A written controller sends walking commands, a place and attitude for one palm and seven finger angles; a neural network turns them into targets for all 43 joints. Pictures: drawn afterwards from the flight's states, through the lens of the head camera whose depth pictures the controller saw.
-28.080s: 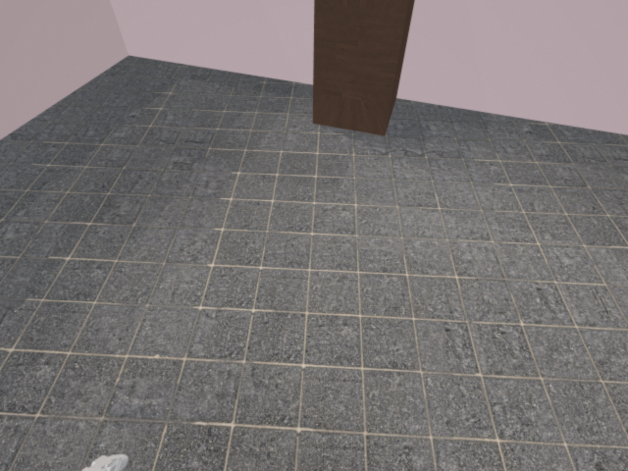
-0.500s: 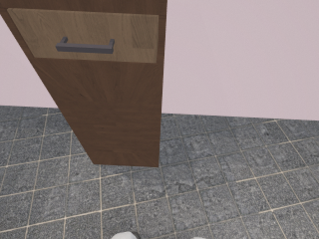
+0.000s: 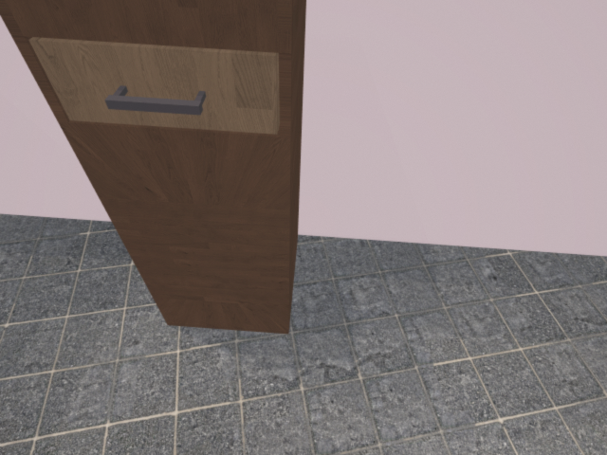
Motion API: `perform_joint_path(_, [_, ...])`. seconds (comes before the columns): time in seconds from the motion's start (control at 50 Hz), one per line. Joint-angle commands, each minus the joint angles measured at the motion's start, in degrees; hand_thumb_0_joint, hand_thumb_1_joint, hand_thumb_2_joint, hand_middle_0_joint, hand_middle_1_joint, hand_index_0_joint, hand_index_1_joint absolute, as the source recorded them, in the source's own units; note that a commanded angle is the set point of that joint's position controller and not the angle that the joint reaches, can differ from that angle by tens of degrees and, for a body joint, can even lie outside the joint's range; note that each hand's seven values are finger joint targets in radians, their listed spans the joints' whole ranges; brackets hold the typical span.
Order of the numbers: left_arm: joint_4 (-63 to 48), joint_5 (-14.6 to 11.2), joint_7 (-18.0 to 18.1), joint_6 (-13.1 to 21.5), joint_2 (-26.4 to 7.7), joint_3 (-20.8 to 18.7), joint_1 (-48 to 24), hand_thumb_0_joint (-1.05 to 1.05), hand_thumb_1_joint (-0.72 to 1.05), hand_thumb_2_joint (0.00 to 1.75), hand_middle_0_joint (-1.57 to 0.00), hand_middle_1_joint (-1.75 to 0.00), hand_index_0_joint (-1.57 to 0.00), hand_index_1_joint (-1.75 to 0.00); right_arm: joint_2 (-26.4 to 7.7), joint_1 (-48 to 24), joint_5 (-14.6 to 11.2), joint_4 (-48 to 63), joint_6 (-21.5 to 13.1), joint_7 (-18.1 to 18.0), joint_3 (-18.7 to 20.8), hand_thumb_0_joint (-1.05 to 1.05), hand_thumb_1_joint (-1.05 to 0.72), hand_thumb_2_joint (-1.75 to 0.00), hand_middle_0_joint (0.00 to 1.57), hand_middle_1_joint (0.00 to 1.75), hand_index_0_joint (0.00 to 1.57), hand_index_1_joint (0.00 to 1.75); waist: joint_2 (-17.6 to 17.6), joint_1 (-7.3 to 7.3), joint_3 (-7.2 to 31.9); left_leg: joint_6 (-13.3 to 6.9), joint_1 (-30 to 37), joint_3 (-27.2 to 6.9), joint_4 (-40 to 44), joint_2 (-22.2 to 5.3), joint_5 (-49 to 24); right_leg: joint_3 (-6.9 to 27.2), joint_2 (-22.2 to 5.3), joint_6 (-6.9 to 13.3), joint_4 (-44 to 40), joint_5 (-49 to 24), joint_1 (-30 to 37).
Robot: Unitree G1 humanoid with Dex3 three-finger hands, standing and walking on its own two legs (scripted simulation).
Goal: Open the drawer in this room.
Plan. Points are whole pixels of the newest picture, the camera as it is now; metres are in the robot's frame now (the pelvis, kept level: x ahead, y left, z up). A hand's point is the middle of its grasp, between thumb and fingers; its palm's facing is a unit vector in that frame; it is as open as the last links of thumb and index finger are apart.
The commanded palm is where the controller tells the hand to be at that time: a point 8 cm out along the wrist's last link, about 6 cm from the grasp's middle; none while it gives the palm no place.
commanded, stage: come to a stop and stand still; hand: left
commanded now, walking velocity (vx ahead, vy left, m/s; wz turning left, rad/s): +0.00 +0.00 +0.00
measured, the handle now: (158, 99) +0.60 +0.29 +0.15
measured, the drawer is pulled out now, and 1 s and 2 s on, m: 0.00 0.00 0.00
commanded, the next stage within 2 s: look again from close up in 0.10 s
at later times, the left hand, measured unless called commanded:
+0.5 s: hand out of the picture -0.01 +0.20 -0.19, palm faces +0.04 -0.99 -0.16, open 7.4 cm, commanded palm none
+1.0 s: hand out of the picture -0.06 +0.20 -0.18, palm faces +0.07 -0.99 -0.15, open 7.4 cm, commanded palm none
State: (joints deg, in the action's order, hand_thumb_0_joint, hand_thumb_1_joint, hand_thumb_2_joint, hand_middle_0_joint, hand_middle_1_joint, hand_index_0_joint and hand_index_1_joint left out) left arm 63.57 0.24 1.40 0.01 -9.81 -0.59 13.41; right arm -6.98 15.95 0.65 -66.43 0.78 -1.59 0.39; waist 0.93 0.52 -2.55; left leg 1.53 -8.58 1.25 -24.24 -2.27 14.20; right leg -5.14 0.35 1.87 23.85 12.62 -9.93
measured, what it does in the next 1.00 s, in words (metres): stands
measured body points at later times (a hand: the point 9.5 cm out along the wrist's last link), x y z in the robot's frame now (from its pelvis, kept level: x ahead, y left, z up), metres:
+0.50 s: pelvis -0.01 +0.04 -0.01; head -0.03 +0.04 +0.44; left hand -0.01 +0.25 -0.17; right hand +0.00 -0.19 -0.16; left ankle -0.01 +0.13 -0.74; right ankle +0.01 -0.09 -0.74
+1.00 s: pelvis -0.02 +0.05 -0.01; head -0.03 +0.05 +0.44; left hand -0.06 +0.25 -0.17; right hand -0.04 -0.17 -0.17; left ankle -0.01 +0.13 -0.74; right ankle +0.01 -0.09 -0.74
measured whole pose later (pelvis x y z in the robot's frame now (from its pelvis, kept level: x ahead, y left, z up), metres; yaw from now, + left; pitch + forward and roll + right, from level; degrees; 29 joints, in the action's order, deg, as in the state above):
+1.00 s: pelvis -0.02 +0.05 -0.01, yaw +0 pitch -2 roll +0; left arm 62.3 1.7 1.0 0.9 -6.9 -0.6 24.1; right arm -8.0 22.2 1.5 -62.2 0.5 -0.4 -0.3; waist 0.0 0.9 0.9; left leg -2.7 -13.3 2.5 -32.0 1.5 17.9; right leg -3.0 -3.2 -0.4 30.7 14.9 -14.2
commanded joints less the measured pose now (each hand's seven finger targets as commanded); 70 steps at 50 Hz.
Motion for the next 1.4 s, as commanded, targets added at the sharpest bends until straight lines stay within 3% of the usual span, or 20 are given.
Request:
perform_joint_path(0.0, [-0.91,0.08,0.31,0.47,-4.92,-0.75,4.38,0.0,0.9,0.9,-0.2,-0.3,-0.2,-0.3,-5.26,2.45,-0.01,2.2,-0.84,-0.49,1.14,0.0,-0.9,-0.9,0.2,0.3,0.2,0.3,-0.46,0.09,-4.15,-1.75,-3.71,-2.98,6.14,-3.25,0.5,8.15,-7.08,-0.72,-8.82,4.51,-1.97])
perform_joint_path(0.16, [-0.37,0.17,0.4,1.05,-3.27,-0.58,6.94,0.0,0.9,0.9,-0.2,-0.3,-0.2,-0.3,-4.54,4.53,-0.03,2.19,-1.38,-0.6,0.96,0.0,-0.9,-0.9,0.2,0.3,0.2,0.3,0.21,-0.44,-2.88,-2.13,-2.33,-2.76,5.63,-3.05,-2.17,8.07,-7.09,-0.67,-8.63,2.91,-2.6])
perform_joint_path(0.18, [1.36,1.25,2.86,3.0,-4.39,-0.06,11.37,0.0,0.9,0.9,-0.2,-0.3,-0.2,-0.3,-6.83,-2.42,-0.13,5.63,-2.74,0.24,0.69,0.0,-0.9,-0.9,0.2,0.3,0.2,0.3,-3.05,2.03,-0.65,-0.36,-5.25,0.43,-7.06,-3.13,-5.51,11.03,-10.57,-1.26,-3.22,-28.48,-0.22])
perform_joint_path(0.2, [1.23,0.63,2.42,3.75,-7.27,-0.2,10.65,0.0,0.9,0.9,-0.2,-0.3,-0.2,-0.3,-5.31,-0.95,-0.74,8.17,-2.5,0.44,0.31,0.0,-0.9,-0.9,0.2,0.3,0.2,0.3,-0.17,-1.02,2.91,-0.81,-4.59,0.04,-5.84,-2.18,-3.2,10.61,-12.98,0.28,-1.48,-38.25,2.29])
perform_joint_path(0.24, [-0.96,0.54,1.89,3.34,-5.52,-0.28,8.36,0.0,0.9,0.9,-0.2,-0.3,-0.2,-0.3,-4.42,4.97,-0.13,7.6,-2.52,0.08,0.23,0.0,-0.9,-0.9,0.2,0.3,0.2,0.3,1.5,-2.17,11.32,-1.92,-3.05,-0.88,-4.07,-1.06,-2.04,8.96,-11.56,1.71,1.23,-26.46,6.02])
perform_joint_path(0.32, [-1.2,0.66,1.23,1.79,-2.92,0.28,8.38,0.0,0.9,0.9,-0.2,-0.3,-0.2,-0.3,-5.72,4.96,0.1,7.52,-2.6,-0.22,-0.07,0.0,-0.9,-0.9,0.2,0.3,0.2,0.3,-2.9,-0.91,0.18,-3.33,-6.67,-3.79,-0.94,-3.9,-10.44,5.52,-6.7,0.47,1.39,-7.07,-1.86])
perform_joint_path(0.38, [-1.42,0.58,0.99,1.3,-2.65,0.42,8.7,0.0,0.9,0.9,-0.2,-0.3,-0.2,-0.3,-6.46,4.83,0.08,8.05,-2.4,-0.2,-0.01,0.0,-0.9,-0.9,0.2,0.3,0.2,0.3,-1.23,-0.65,-3.55,-3.49,-9.72,-4.66,1.58,-3.47,-3.33,5.78,-6.25,0.11,0.13,-0.65,-3.33])
perform_joint_path(0.74, [-3.04,0.8,0.7,0.83,-2.42,0.13,9.95,0.0,0.9,0.9,-0.2,-0.3,-0.2,-0.3,-7.31,5.97,0.25,6.99,-2.6,0.07,0.18,0.0,-0.9,-0.9,0.2,0.3,0.2,0.3,-2.07,0.06,-3.63,-4.03,-12.26,-7.22,8.76,-3.7,6.8,4.67,-6.14,-0.71,-0.26,-0.88,-0.85])
perform_joint_path(0.82, [-3.04,1.53,0.31,0.69,-2.26,-0.31,11.23,0.0,0.9,0.9,-0.2,-0.3,-0.2,-0.3,-8.24,6.96,0.61,6.43,-1.73,0.3,0.62,0.0,-0.9,-0.9,0.2,0.3,0.2,0.3,-3.4,0.19,-4.49,-5.25,-14.37,-8.16,10.1,-4.0,21.33,3.14,-4.77,-0.2,2.03,10.97,-2.33])
perform_joint_path(0.96, [-2.9,1.04,0.19,1.67,-4.25,-2.07,14.96,0.0,0.9,0.9,-0.2,-0.3,-0.2,-0.3,-4.57,7.65,0.84,7.67,-1.99,0.81,0.41,0.0,-0.9,-0.9,0.2,0.3,0.2,0.3,5.42,0.39,-5.71,-4.25,-15.88,-0.18,-4.91,2.34,11.58,15.11,-11.37,4.43,-5.72,22.17,-4.38])
perform_joint_path(1.04, [-3.46,1.18,0.3,1.39,-4.4,-2.61,13.18,0.0,0.9,0.9,-0.2,-0.3,-0.2,-0.3,-3.63,10.11,0.86,7.39,-2.06,1.0,0.51,0.0,-0.9,-0.9,0.2,0.3,0.2,0.3,5.71,-1.29,-7.42,-4.29,-10.32,1.05,-5.23,2.34,10.65,13.89,-11.73,4.86,-6.22,25.57,-11.93])
perform_joint_path(1.08, [-4.03,1.29,-0.03,1.21,-2.29,-2.23,11.43,0.0,0.9,0.9,-0.2,-0.3,-0.2,-0.3,-4.79,13.35,0.78,6.04,-2.81,0.85,0.65,0.0,-0.9,-0.9,0.2,0.3,0.2,0.3,-4.13,-2.57,-7.75,-5.63,-6.28,-5.5,3.18,-1.27,13.34,6.97,-6.45,2.96,3.19,19.49,-15.28])
perform_joint_path(1.1, [-4.81,1.49,-0.3,1.23,-0.34,-1.81,10.38,0.0,0.9,0.9,-0.2,-0.3,-0.2,-0.3,-7.34,16.62,0.8,4.93,-3.22,0.56,1.28,0.0,-0.9,-0.9,0.2,0.3,0.2,0.3,-13.38,-3.8,-7.57,-8.23,-2.96,-15.02,9.83,-7.83,17.08,0.47,-2.16,1.34,14.48,14.9,-19.48])
perform_joint_path(1.12, [-6.05,1.74,-0.41,1.73,1.06,-1.44,8.01,0.0,0.9,0.9,-0.2,-0.3,-0.2,-0.3,-8.52,18.94,0.98,4.35,-3.57,-0.1,1.51,0.0,-0.9,-0.9,0.2,0.3,0.2,0.3,-16.13,-4.67,-8.51,-12.32,1.95,-24.21,14.02,-13.53,12.86,-1.12,-0.76,0.77,23.63,15.5,-26.81])
perform_joint_path(1.14, [-6.72,1.73,-0.61,2.19,1.02,-1.42,5.98,0.0,0.9,0.9,-0.2,-0.3,-0.2,-0.3,-7.87,18.69,0.97,4.23,-3.83,-0.38,1.34,0.0,-0.9,-0.9,0.2,0.3,0.2,0.3,-11.54,-4.55,-8.65,-15.86,4.3,-25.92,13.52,-15.75,5.6,1.36,-2.86,1.25,30.03,16.2,-30.58])
perform_joint_path(1.18, [-6.76,1.34,-1.13,2.99,1.9,-1.54,4.61,0.0,0.9,0.9,-0.2,-0.3,-0.2,-0.3,-6.93,15.83,1.02,5.16,-4.64,-0.36,0.93,0.0,-0.9,-0.9,0.2,0.3,0.2,0.3,-5.13,-3.21,-6.05,-16.78,4.82,-19.78,10.76,-15.05,-10.19,2.49,-5.0,1.05,31.33,13.97,-28.77])
perform_joint_path(1.22, [-6.73,1.09,-1.45,2.96,3.17,-1.28,4.43,0.0,0.9,0.9,-0.2,-0.3,-0.2,-0.3,-6.58,14.36,0.96,5.26,-5.2,-0.46,0.76,0.0,-0.9,-0.9,0.2,0.3,0.2,0.3,-6.15,-2.13,-3.87,-15.84,2.98,-13.01,9.43,-12.63,-20.23,0.88,-4.84,0.45,26.52,11.52,-22.89])
perform_joint_path(1.34, [-5.27,1.12,-1.26,2.88,2.36,-1.73,7.61,0.0,0.9,0.9,-0.2,-0.3,-0.2,-0.3,-6.24,12.81,0.59,4.02,-4.39,-0.51,1.0,0.0,-0.9,-0.9,0.2,0.3,0.2,0.3,-5.37,0.96,-2.96,-11.76,-4.22,-5.44,3.24,-8.12,-17.85,-2.77,-1.27,0.59,6.96,0.2,-3.56])
perform_joint_path(1.36, [-4.32,1.22,-1.04,3.35,0.3,-2.24,11.84,0.0,0.9,0.9,-0.2,-0.3,-0.2,-0.3,-5.6,12.35,0.22,4.09,-4.46,-0.31,0.9,0.0,-0.9,-0.9,0.2,0.3,0.2,0.3,-2.62,3.04,-1.29,-10.03,-7.6,-3.41,-2.26,-6.12,-14.57,-0.57,-2.88,0.98,3.45,-2.17,4.42])
perform_joint_path(1.38, [-2.95,1.47,-0.58,3.99,-3.65,-3.17,17.05,0.0,0.9,0.9,-0.2,-0.3,-0.2,-0.3,-4.02,12.62,-0.32,4.79,-4.67,0.04,0.74,0.0,-0.9,-0.9,0.2,0.3,0.2,0.3,5.79,4.79,2.61,-7.68,-17.29,0.14,-12.93,-1.79,-5.44,10.73,-11.68,4.19,1.91,-2.55,16.44])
